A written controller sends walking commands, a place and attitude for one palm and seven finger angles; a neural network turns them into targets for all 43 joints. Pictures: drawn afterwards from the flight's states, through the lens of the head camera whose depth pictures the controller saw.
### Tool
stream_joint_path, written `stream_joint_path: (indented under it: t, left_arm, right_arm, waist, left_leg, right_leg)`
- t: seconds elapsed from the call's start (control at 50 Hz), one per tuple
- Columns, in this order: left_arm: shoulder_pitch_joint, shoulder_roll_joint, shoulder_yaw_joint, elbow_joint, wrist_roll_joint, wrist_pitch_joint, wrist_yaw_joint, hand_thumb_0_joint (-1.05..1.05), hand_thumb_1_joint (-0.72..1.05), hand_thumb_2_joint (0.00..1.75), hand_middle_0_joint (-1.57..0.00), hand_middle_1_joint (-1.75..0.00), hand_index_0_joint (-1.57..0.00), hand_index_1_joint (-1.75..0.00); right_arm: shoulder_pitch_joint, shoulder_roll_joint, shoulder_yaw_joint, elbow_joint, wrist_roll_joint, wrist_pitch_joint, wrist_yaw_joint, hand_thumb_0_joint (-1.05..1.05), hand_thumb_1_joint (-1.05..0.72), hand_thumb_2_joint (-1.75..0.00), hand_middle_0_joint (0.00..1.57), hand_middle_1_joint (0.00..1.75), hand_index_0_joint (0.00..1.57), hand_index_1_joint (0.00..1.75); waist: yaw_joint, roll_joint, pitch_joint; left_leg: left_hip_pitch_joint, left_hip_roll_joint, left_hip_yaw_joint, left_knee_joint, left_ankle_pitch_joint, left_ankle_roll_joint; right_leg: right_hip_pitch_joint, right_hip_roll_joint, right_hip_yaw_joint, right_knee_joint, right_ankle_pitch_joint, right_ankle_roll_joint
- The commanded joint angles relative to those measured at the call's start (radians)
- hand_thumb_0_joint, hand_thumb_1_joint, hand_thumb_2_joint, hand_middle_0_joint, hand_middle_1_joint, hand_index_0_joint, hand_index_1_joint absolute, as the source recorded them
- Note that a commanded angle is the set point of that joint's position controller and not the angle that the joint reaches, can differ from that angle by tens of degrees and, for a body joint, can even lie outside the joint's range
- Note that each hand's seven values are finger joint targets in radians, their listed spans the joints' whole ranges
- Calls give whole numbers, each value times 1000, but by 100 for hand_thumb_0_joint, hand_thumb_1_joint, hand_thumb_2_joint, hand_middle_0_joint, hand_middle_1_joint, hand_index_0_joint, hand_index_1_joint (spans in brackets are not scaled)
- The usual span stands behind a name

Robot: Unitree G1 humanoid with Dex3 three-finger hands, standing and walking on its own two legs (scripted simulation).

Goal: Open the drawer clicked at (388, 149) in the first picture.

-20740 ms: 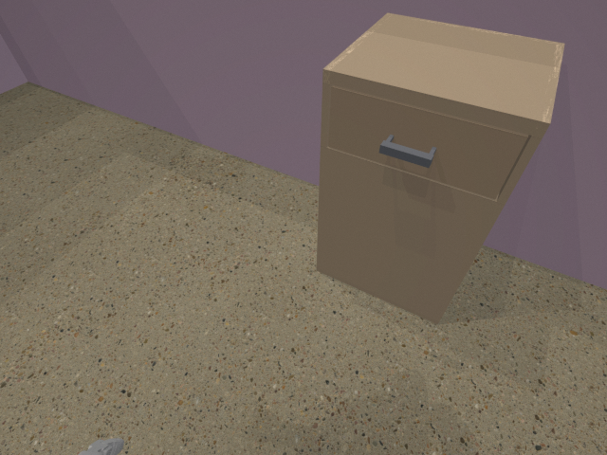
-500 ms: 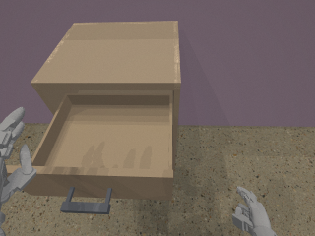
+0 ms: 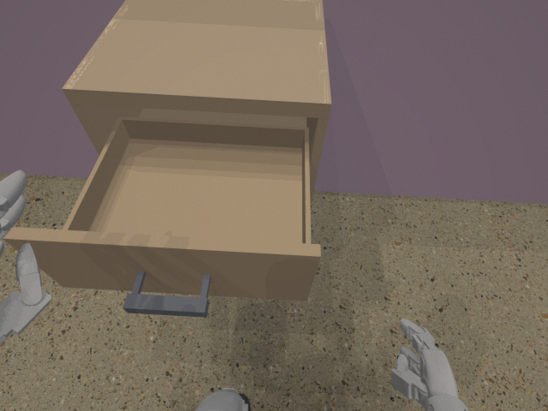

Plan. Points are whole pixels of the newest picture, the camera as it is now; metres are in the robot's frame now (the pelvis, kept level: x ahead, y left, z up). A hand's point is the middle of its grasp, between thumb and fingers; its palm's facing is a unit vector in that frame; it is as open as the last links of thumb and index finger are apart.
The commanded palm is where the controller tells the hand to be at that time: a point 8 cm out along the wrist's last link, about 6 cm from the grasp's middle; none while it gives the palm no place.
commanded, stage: step back with the hand held close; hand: left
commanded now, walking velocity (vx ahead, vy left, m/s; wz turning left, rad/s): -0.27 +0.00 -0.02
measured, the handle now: (170, 292) +0.29 +0.19 -0.05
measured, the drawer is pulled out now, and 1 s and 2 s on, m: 0.30 0.30 0.30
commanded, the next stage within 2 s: stop stepping back and stand still in 0.68 s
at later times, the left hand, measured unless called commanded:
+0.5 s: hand (55, 342) +0.16 +0.20 +0.17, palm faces +0.23 -0.85 -0.48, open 7.4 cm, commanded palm +0.09 +0.27 +0.19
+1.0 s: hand out of the picture +0.04 +0.17 +0.18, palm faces +0.24 -0.82 -0.51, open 7.4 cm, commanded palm -0.02 +0.23 +0.19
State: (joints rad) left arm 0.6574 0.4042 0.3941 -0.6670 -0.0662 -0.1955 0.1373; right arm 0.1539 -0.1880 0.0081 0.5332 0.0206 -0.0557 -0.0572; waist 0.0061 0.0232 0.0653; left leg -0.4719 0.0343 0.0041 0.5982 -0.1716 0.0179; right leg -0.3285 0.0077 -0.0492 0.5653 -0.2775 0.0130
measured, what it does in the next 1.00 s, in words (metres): walks backwards: right foot, then left foot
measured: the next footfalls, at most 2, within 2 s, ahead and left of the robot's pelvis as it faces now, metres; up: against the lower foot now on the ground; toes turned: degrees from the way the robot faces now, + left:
right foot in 0.34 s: -0.03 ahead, -0.12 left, +0.00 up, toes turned -2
left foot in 0.58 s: +0.02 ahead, +0.10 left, +0.00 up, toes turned -1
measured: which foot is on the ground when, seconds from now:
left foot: down 0.00-0.42, up 0.44-0.56, down 0.58-0.90, up 0.92-1.00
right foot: down 0.00-0.18, up 0.20-0.32, down 0.34-0.60, up 0.62-0.86, down 0.88-1.00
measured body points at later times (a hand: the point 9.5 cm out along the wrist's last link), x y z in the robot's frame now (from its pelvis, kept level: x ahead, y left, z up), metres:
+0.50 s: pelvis -0.05 -0.01 +0.00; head +0.00 +0.00 +0.45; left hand +0.14 +0.25 +0.20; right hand +0.13 -0.24 -0.09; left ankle +0.03 +0.10 -0.71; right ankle -0.07 -0.12 -0.73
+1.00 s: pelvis -0.16 -0.05 +0.01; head -0.12 -0.05 +0.46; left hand +0.02 +0.21 +0.20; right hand -0.01 -0.28 -0.09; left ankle -0.12 +0.08 -0.67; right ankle -0.20 -0.14 -0.73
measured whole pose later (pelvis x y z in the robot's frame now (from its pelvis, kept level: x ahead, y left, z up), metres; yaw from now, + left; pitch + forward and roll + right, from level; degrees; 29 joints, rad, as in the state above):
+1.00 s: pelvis -0.16 -0.05 +0.01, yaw -3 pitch +1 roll +1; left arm 0.71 0.40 0.39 -0.68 -0.07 -0.18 0.13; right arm 0.17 -0.19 0.00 0.60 0.02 -0.04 -0.03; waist -0.02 -0.01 0.06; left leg -0.53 -0.01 -0.02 0.95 -0.38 -0.02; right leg -0.23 -0.01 -0.05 0.53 -0.33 -0.04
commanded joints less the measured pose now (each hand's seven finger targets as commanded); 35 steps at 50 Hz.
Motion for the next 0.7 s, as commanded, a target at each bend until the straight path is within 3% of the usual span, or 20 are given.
stream_joint_path:
  t: [0.0, 0.08, 0.12, 0.16, 0.18, 0.22, 0.28, 0.34, 0.36, 0.4, 0.42, 0.44, 0.46, 0.5, 0.52, 0.54, 0.58, 0.6, 0.64, 0.68]
  left_arm:
    - [-12, 140, 106, -200, -2, -72, 32, 0, 90, 90, -20, -30, -20, -30]
    - [-33, 141, 99, -217, 2, -70, 45, 0, 90, 90, -20, -30, -20, -30]
    - [-27, 154, 115, -224, 2, -74, 45, 0, 90, 90, -20, -30, -20, -30]
    - [-7, 162, 147, -217, 14, -82, 45, 0, 90, 90, -20, -30, -20, -30]
    - [-11, 153, 143, -222, 17, -86, 41, 0, 90, 90, -20, -30, -20, -30]
    - [9, 150, 144, -224, 8, -97, 34, 0, 90, 90, -20, -30, -20, -30]
    - [19, 148, 130, -246, -7, -106, 20, 0, 90, 90, -20, -30, -20, -30]
    - [1, 167, 137, -240, -6, -114, 6, 0, 90, 90, -20, -30, -20, -30]
    - [18, 144, 115, -225, -12, -108, -3, 0, 90, 90, -20, -30, -20, -30]
    - [7, 179, 131, -214, -22, -110, 1, 0, 90, 90, -20, -30, -20, -30]
    - [11, 184, 136, -184, -19, -106, 9, 0, 90, 90, -20, -30, -20, -30]
    - [16, 191, 156, -168, -14, -95, 17, 0, 90, 90, -20, -30, -20, -30]
    - [15, 165, 141, -158, -7, -83, 21, 0, 90, 90, -20, -30, -20, -30]
    - [1, 160, 142, -126, 11, -70, 25, 0, 90, 90, -20, -30, -20, -30]
    - [-6, 157, 128, -140, 12, -66, 25, 0, 90, 90, -20, -30, -20, -30]
    - [-24, 179, 135, -178, 13, -68, 27, 0, 90, 90, -20, -30, -20, -30]
    - [26, 153, 111, -175, 6, -78, 11, 0, 90, 90, -20, -30, -20, -30]
    - [50, 149, 106, -230, -1, -76, 0, 0, 90, 90, -20, -30, -20, -30]
    - [30, 136, 93, -296, -4, -78, 9, 0, 90, 90, -20, -30, -20, -30]
    - [48, 124, 87, -307, 1, -74, 12, 0, 90, 90, -20, -30, -20, -30]
  right_arm:
    - [-64, -140, -62, -141, 1, -64, -15, 0, -90, -90, 20, 30, 20, 30]
    - [-67, -133, -58, -122, -6, -62, -19, 0, -90, -90, 20, 30, 20, 30]
    - [-84, -141, -55, -136, -3, -67, -20, 0, -90, -90, 20, 30, 20, 30]
    - [-90, -146, -57, -147, -4, -76, -23, 0, -90, -90, 20, 30, 20, 30]
    - [-85, -142, -57, -147, -8, -81, -19, 0, -90, -90, 20, 30, 20, 30]
    - [-66, -140, -62, -133, -9, -95, -8, 0, -90, -90, 20, 30, 20, 30]
    - [-64, -148, -55, -109, -15, -111, 5, 0, -90, -90, 20, 30, 20, 30]
    - [-62, -154, -56, -90, -11, -109, 11, 0, -90, -90, 20, 30, 20, 30]
    - [-58, -148, -67, -99, 4, -107, 14, 0, -90, -90, 20, 30, 20, 30]
    - [-78, -131, -74, -105, 23, -93, 6, 0, -90, -90, 20, 30, 20, 30]
    - [-98, -116, -77, -95, 19, -77, 1, 0, -90, -90, 20, 30, 20, 30]
    - [-107, -113, -75, -80, 5, -60, -1, 0, -90, -90, 20, 30, 20, 30]
    - [-127, -74, -54, -83, -4, -47, -7, 0, -90, -90, 20, 30, 20, 30]
    - [-141, -66, -33, -79, -7, -24, -25, 0, -90, -90, 20, 30, 20, 30]
    - [-126, -85, -42, -79, -6, -16, -30, 0, -90, -90, 20, 30, 20, 30]
    - [-143, -113, -64, -88, -2, -15, -33, 0, -90, -90, 20, 30, 20, 30]
    - [-99, -113, -83, -104, -5, -39, -3, 0, -90, -90, 20, 30, 20, 30]
    - [-87, -105, -72, -105, -28, -55, 8, 0, -90, -90, 20, 30, 20, 30]
    - [-62, -119, -78, -90, -31, -75, 17, 0, -90, -90, 20, 30, 20, 30]
    - [-57, -131, -81, -79, -24, -84, 28, 0, -90, -90, 20, 30, 20, 30]
  waist:
    - [-24, -25, -143]
    - [-28, -2, -137]
    - [-19, 95, -132]
    - [-7, 241, -151]
    - [-4, 240, -148]
    - [1, 152, -182]
    - [0, 175, -220]
    - [2, 105, -255]
    - [-4, 18, -285]
    - [-23, -150, -269]
    - [-24, -186, -224]
    - [-21, -152, -212]
    - [-29, -167, -163]
    - [-36, -148, -122]
    - [-39, -107, -143]
    - [-28, -13, -170]
    - [-5, 156, -283]
    - [1, 251, -306]
    - [-2, 223, -288]
    - [3, 178, -290]
  left_leg:
    - [95, 56, -84, -66, -266, 7]
    - [152, 54, -97, -51, -212, -1]
    - [50, 124, -168, -205, -249, 18]
    - [-144, 235, -281, -380, -445, 69]
    - [-180, 255, -302, -398, -459, 88]
    - [-58, 239, -250, -303, -276, 93]
    - [84, 228, -216, -229, -25, 89]
    - [156, 176, -145, -115, 130, 45]
    - [212, 122, -89, -37, 131, 15]
    - [245, 0, -4, 200, -85, -33]
    - [200, -33, -18, 342, -179, -45]
    - [136, -40, -45, 399, -243, -48]
    - [55, -21, -73, 313, -288, -45]
    - [39, -12, -43, -7, -172, -36]
    - [105, 14, -37, -157, 121, -23]
    - [178, 116, -108, -218, 490, 6]
    - [365, 270, -204, -165, 879, 76]
    - [310, 298, -251, -211, 814, 102]
    - [289, 302, -216, -189, 747, 134]
    - [340, 266, -165, -181, 692, 117]
  right_leg:
    - [-47, -105, 136, -175, -81, -44]
    - [-108, -120, 123, -162, -40, -56]
    - [-10, -45, 58, -56, -58, -21]
    - [173, 22, 16, 160, -113, 3]
    - [190, 26, 27, 227, -132, 0]
    - [118, 13, 38, 179, -141, -10]
    - [89, 13, 30, 36, -99, -8]
    - [123, -14, 47, -116, 136, -17]
    - [89, -50, 69, -130, 225, -32]
    - [-58, -247, 237, -221, 273, -109]
    - [-115, -328, 305, -256, 258, -158]
    - [-85, -351, 313, -243, 374, -195]
    - [-1, -327, 253, -193, 528, -183]
    - [112, -221, 149, -87, 693, -94]
    - [129, -163, 108, -18, 673, -48]
    - [128, -89, 47, 37, 542, -1]
    - [-14, -19, 49, 179, -60, -8]
    - [-7, 0, 59, 286, -217, 3]
    - [-35, -1, 82, 343, -224, 2]
    - [-58, 0, 48, 287, -174, 6]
